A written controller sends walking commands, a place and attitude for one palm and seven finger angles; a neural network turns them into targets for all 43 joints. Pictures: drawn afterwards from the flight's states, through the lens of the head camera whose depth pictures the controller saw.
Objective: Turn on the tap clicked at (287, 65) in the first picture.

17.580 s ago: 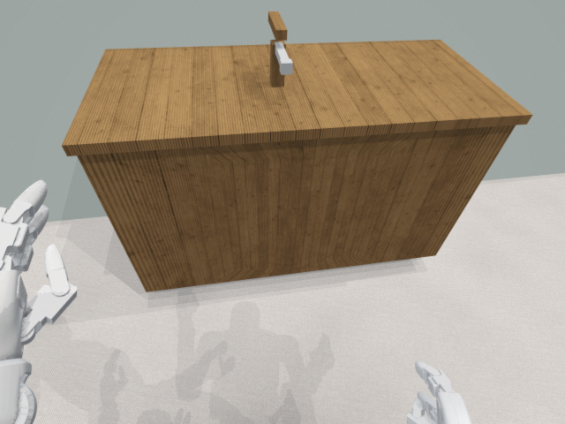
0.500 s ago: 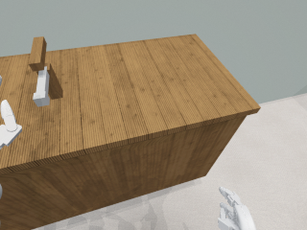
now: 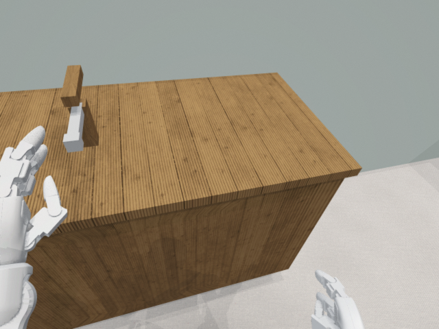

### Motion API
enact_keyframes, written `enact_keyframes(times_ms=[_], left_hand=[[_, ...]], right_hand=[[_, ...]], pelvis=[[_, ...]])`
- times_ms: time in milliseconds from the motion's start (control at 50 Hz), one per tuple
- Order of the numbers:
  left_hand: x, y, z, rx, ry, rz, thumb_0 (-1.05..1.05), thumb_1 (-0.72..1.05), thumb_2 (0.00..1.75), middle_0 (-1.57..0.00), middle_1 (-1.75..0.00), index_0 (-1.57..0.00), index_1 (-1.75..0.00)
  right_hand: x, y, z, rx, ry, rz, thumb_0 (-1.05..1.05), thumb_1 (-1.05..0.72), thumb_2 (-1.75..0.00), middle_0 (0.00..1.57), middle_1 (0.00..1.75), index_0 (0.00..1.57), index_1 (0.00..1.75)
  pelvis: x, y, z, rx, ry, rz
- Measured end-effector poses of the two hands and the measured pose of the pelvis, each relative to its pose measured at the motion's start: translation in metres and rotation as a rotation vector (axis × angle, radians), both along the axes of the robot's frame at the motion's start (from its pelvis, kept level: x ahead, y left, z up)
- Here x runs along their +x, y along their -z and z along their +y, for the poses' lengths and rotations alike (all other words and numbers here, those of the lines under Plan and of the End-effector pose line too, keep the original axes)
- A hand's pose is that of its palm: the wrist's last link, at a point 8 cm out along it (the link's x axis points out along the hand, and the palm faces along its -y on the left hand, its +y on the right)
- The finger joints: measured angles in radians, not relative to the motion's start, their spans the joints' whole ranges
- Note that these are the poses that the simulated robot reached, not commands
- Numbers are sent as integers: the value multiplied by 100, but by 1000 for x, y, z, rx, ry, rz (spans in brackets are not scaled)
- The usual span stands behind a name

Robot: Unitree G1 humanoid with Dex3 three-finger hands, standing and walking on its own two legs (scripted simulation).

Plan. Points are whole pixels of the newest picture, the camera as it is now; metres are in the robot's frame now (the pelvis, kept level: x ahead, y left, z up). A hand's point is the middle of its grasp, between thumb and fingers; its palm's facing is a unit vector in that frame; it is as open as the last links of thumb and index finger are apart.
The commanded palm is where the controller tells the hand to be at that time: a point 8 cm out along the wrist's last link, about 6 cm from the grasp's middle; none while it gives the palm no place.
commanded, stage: look again from close up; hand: left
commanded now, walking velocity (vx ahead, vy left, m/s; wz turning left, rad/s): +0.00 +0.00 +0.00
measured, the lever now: (73, 142) +0.40 +0.34 +0.11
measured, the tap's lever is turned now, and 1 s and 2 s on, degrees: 0 0 0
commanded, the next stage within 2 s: come to a stop and stand still in 0.30 s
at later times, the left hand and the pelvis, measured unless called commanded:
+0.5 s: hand (48, 203) +0.22 +0.27 +0.17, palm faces +0.40 -0.82 -0.40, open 7.4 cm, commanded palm +0.16 +0.30 +0.17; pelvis +0.01 +0.01 +0.00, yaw +1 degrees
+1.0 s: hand (56, 197) +0.24 +0.26 +0.17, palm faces +0.41 -0.86 -0.31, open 7.4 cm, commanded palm +0.18 +0.29 +0.17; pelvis +0.01 +0.02 +0.00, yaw -1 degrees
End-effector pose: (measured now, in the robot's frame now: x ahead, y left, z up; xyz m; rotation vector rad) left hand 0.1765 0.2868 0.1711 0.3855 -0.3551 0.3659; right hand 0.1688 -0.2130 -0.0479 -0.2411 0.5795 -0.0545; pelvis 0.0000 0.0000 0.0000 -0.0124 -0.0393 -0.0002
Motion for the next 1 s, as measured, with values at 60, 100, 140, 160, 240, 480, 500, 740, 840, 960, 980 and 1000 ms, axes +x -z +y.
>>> enact_keyframes(times_ms=[60,100,140,160,240,480,500,740,840,960,980,1000], left_hand=[[4,2,2,10,6,23,1,89,90,-21,-30,-21,-30],[6,1,3,15,7,28,1,89,90,-21,-30,-21,-30],[8,0,5,19,7,28,1,89,90,-21,-30,-21,-30],[8,-1,5,21,7,28,1,89,90,-21,-30,-21,-30],[10,-2,9,21,4,31,1,89,90,-21,-30,-21,-30],[6,-1,17,22,-4,47,1,89,90,-21,-30,-21,-30],[8,-8,21,104,-13,39,1,89,89,-21,-30,-22,-30],[10,-4,10,74,50,69,1,90,90,-20,-30,-21,-30],[8,14,15,37,23,114,1,89,89,-21,-30,-22,-30],[15,-1,20,22,-12,13,1,89,89,-21,-30,-22,-30],[17,-3,19,23,-6,2,1,89,89,-21,-30,-22,-30],[20,-4,18,23,0,-6,1,89,89,-21,-30,-22,-30]], right_hand=[[0,1,2,3,0,10,1,-90,-89,20,30,21,30],[0,3,3,1,0,24,1,-90,-89,20,30,21,30],[-1,5,3,-3,0,39,1,-90,-89,20,30,21,30],[-1,6,3,-5,1,47,1,-90,-89,20,30,21,30],[0,9,3,-11,8,72,1,-90,-89,20,30,21,30],[8,7,10,-14,18,67,1,-90,-89,20,30,21,30],[8,7,11,-30,-8,63,1,-90,-89,20,30,21,30],[-6,18,21,84,21,38,1,-90,-89,20,30,21,30],[-15,18,11,20,30,85,1,-90,-89,20,30,21,30],[-8,13,3,-27,21,88,1,-90,-89,20,30,21,30],[-6,12,2,-29,23,83,1,-90,-89,20,30,21,30],[-3,10,2,-30,25,77,1,-90,-89,20,30,21,30]], pelvis=[[3,0,1,-1,1,1],[5,-1,2,-1,0,0],[7,-1,3,-2,-1,-1],[7,-1,4,-3,-1,-1],[10,-1,7,-4,-3,-2],[10,0,15,-3,-7,-10],[8,1,14,-6,-14,-9],[-1,3,19,8,30,9],[2,3,15,2,21,9],[8,2,14,-4,13,7],[10,1,15,-5,14,9],[11,1,15,-6,14,10]])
